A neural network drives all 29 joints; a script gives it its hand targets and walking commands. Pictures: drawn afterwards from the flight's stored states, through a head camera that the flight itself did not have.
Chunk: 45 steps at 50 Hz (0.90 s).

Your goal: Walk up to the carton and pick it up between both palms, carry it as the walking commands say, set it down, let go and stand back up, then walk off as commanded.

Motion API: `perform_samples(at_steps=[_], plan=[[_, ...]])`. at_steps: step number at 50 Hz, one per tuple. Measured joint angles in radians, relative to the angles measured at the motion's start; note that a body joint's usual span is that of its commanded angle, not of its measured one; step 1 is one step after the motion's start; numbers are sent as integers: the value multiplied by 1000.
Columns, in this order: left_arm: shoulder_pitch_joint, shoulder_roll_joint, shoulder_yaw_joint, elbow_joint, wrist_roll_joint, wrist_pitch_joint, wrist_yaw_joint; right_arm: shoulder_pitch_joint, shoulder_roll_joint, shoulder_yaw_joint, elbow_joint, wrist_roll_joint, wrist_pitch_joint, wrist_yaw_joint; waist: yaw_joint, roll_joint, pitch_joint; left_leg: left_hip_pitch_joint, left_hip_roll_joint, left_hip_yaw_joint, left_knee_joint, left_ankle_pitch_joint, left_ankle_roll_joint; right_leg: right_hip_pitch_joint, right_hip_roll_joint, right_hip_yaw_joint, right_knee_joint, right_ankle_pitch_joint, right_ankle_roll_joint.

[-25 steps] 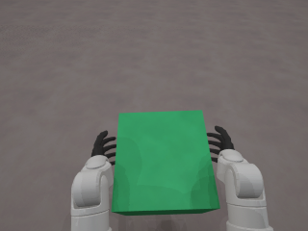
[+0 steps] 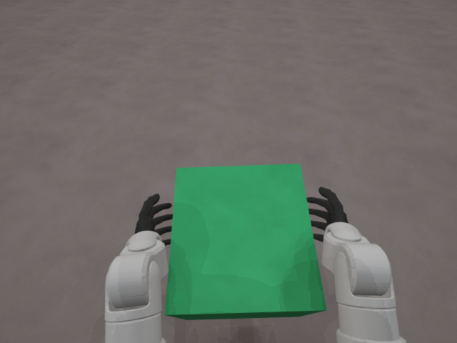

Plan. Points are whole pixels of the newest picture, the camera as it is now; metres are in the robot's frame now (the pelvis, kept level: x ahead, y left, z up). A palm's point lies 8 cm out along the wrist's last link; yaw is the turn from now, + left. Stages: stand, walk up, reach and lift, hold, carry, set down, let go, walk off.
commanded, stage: carry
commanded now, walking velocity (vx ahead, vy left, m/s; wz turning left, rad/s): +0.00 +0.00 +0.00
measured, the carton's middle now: (240, 245) +0.30 +0.00 +0.00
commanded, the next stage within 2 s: none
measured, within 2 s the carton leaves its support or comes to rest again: neither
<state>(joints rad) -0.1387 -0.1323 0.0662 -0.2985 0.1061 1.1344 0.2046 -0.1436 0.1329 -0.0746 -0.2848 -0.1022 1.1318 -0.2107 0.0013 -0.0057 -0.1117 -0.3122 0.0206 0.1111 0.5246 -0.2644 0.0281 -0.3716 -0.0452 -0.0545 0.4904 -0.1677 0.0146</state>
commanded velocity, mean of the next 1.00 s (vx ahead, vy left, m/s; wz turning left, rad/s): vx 0.00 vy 0.00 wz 0.00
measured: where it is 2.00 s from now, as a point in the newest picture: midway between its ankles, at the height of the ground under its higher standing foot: outside the picture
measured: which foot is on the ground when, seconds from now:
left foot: down 0.00-1.00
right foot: down 0.00-1.00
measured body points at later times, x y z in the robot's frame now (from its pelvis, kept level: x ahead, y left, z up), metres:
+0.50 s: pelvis +0.01 +0.01 +0.00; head -0.01 +0.01 +0.45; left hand +0.28 +0.16 +0.09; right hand +0.28 -0.15 +0.09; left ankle +0.01 +0.10 -0.73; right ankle +0.05 -0.13 -0.73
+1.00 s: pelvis +0.01 +0.01 +0.00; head -0.01 +0.01 +0.45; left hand +0.29 +0.17 +0.09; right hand +0.29 -0.14 +0.09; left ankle +0.01 +0.10 -0.73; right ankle +0.05 -0.13 -0.73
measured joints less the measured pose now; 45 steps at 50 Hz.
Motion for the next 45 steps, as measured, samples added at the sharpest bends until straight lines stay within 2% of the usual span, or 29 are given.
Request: perform_samples(at_steps=[45], plan=[[-4, -1, -10, -45, 11, 56, 1, -2, 0, 8, -44, -13, 54, 2, 3, 5, -2, 13, -6, 13, 19, -31, 14, 11, -19, -4, 20, -28, 18]])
